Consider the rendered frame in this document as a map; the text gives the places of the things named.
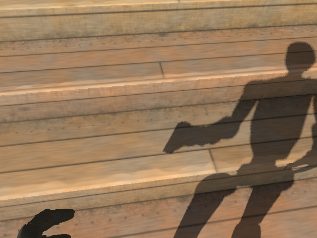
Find robot left hand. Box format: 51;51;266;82
17;208;75;238

